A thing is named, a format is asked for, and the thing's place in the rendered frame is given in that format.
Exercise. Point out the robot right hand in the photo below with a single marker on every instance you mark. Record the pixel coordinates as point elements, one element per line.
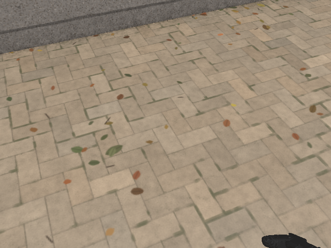
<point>286,241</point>

